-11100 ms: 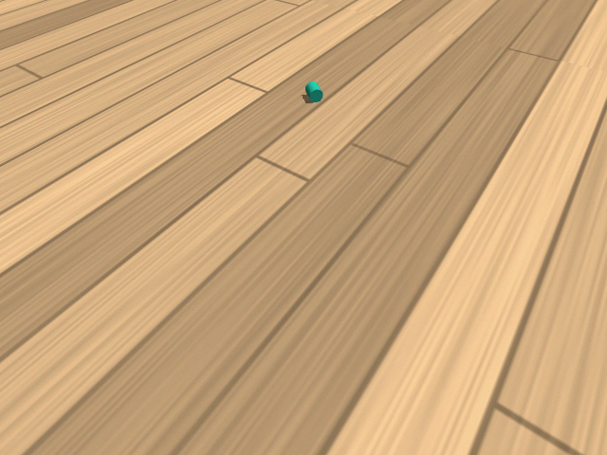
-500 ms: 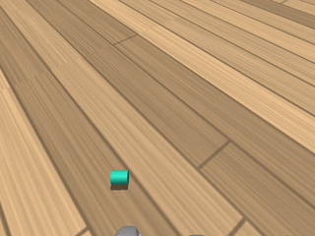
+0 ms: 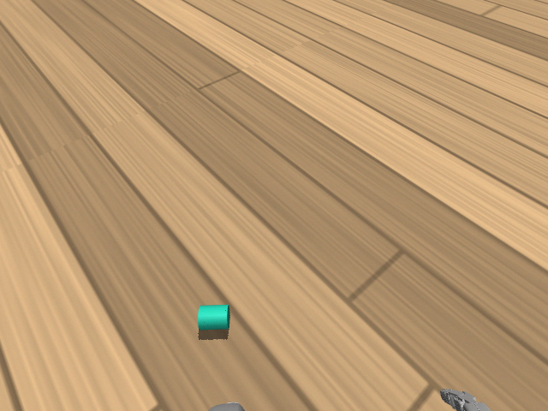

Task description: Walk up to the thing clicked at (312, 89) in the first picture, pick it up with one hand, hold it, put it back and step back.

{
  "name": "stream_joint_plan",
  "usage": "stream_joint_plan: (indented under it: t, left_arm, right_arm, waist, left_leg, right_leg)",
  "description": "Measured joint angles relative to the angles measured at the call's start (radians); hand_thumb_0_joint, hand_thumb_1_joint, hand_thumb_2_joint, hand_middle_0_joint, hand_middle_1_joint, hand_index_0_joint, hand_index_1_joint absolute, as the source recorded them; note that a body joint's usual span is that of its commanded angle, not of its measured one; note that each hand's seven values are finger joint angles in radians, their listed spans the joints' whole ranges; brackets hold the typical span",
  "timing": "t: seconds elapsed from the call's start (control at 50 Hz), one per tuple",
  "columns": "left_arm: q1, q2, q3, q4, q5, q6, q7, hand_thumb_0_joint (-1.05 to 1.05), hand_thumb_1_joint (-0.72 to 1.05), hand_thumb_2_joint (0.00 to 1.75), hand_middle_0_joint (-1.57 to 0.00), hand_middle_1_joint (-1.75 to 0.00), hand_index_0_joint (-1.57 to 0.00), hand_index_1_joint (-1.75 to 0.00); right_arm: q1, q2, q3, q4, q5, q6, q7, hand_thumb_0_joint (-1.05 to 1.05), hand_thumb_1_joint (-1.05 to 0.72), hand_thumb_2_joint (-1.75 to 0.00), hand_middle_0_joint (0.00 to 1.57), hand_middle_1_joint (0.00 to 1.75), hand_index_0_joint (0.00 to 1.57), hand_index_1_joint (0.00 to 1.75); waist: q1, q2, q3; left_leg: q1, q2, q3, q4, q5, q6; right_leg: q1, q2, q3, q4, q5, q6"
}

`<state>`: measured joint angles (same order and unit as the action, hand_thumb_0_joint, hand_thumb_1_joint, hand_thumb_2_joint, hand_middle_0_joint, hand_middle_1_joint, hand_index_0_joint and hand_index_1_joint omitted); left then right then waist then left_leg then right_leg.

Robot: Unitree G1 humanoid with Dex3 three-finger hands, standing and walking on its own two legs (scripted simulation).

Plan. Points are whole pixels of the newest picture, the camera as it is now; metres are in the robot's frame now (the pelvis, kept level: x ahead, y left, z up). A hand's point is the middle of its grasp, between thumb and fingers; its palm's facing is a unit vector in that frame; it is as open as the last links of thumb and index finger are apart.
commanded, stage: walk up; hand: left
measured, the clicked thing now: (214, 317) +0.52 +0.23 -0.72
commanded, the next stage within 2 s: none
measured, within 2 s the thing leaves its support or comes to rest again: neither
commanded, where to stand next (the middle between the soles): +0.15 -0.01 m, yaw +2 degrees
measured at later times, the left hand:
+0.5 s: hand out of the picture +0.11 +0.24 -0.14, palm faces +0.00 -0.95 -0.32, open 7.4 cm
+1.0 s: hand out of the picture +0.13 +0.30 -0.15, palm faces +0.00 -0.94 -0.35, open 7.4 cm
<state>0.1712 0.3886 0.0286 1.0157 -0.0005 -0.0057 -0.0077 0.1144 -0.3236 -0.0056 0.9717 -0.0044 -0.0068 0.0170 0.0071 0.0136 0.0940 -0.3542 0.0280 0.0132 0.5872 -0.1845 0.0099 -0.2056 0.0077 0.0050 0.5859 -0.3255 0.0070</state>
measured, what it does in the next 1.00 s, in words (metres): walks ahead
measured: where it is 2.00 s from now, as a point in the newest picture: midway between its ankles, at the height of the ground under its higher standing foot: outside the picture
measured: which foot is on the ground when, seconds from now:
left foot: down 0.00-1.00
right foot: down 0.00-0.84, up 0.86-1.00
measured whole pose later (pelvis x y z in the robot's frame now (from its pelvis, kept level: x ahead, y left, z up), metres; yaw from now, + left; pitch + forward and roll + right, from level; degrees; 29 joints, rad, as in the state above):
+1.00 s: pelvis +0.10 +0.02 +0.02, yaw +2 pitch -3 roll -1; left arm 0.23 0.41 0.04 1.03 0.00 0.00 -0.01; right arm 0.25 -0.36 -0.06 1.00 -0.02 -0.07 0.02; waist -0.02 -0.04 0.10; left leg -0.16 -0.02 0.02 0.44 -0.23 0.05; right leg -0.34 0.02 0.06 0.95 -0.47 -0.04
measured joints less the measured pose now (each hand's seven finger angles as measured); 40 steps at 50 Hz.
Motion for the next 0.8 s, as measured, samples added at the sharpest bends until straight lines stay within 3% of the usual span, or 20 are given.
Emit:
stream_joint_plan:
  t: [0.28, 0.58, 0.66, 0.7, 0.74, 0.8]
  left_arm:
    - [-0.025, -0.047, -0.021, 0.099, 0.004, -0.017, -0.003, 0.01, 0.91, 0.90, -0.20, -0.30, -0.21, -0.30]
    - [-0.110, -0.036, -0.016, 0.123, -0.001, -0.011, -0.004, 0.01, 0.91, 0.90, -0.20, -0.30, -0.21, -0.30]
    - [-0.061, -0.028, -0.002, 0.096, 0.023, -0.018, -0.022, 0.01, 0.91, 0.90, -0.20, -0.30, -0.21, -0.30]
    - [-0.022, -0.025, 0.004, 0.080, 0.028, -0.024, -0.026, 0.01, 0.91, 0.90, -0.20, -0.30, -0.21, -0.30]
    - [0.010, -0.017, 0.011, 0.063, 0.031, -0.035, -0.023, 0.00, 0.91, 0.90, -0.20, -0.30, -0.21, -0.30]
    - [0.046, -0.014, 0.023, 0.054, 0.033, -0.035, -0.017, 0.00, 0.91, 0.90, -0.20, -0.30, -0.21, -0.30]
  right_arm:
    - [-0.025, -0.041, -0.008, 0.119, 0.006, -0.002, 0.004, 0.00, -0.91, -0.89, 0.21, 0.30, 0.21, 0.30]
    - [-0.030, -0.021, 0.001, 0.189, 0.002, -0.008, -0.002, 0.00, -0.91, -0.89, 0.21, 0.30, 0.21, 0.30]
    - [0.020, -0.021, -0.021, 0.153, -0.018, -0.009, 0.022, 0.00, -0.91, -0.89, 0.21, 0.30, 0.21, 0.30]
    - [0.051, -0.033, -0.031, 0.136, -0.024, -0.007, 0.028, 0.00, -0.90, -0.89, 0.21, 0.30, 0.21, 0.30]
    - [0.065, -0.049, -0.040, 0.120, -0.028, -0.007, 0.029, 0.00, -0.90, -0.89, 0.21, 0.30, 0.21, 0.30]
    - [0.081, -0.072, -0.052, 0.102, -0.025, -0.008, 0.027, 0.00, -0.91, -0.89, 0.21, 0.30, 0.21, 0.30]
  waist:
    - [-0.008, 0.010, -0.035]
    - [-0.028, -0.014, -0.034]
    - [-0.024, -0.022, -0.068]
    - [-0.020, -0.016, -0.089]
    - [-0.011, -0.013, -0.076]
    - [-0.007, 0.014, -0.043]
  left_leg:
    - [0.088, -0.006, -0.018, -0.147, 0.066, -0.016]
    - [0.119, -0.012, -0.017, -0.224, 0.093, -0.010]
    - [0.103, -0.027, -0.014, -0.155, -0.086, 0.010]
    - [0.094, -0.031, -0.016, -0.125, -0.139, 0.014]
    - [0.076, -0.031, -0.007, -0.057, -0.126, 0.013]
    - [0.061, -0.008, -0.005, -0.008, -0.139, 0.018]
  right_leg:
    - [0.089, -0.002, -0.018, -0.139, 0.051, -0.004]
    - [0.134, -0.008, -0.018, -0.247, 0.095, 0.004]
    - [0.118, -0.017, -0.009, -0.181, -0.070, -0.031]
    - [0.121, -0.015, -0.003, -0.180, -0.093, -0.045]
    - [0.137, -0.020, -0.001, -0.208, 0.051, -0.032]
    - [0.175, -0.010, -0.018, -0.196, 0.018, 0.008]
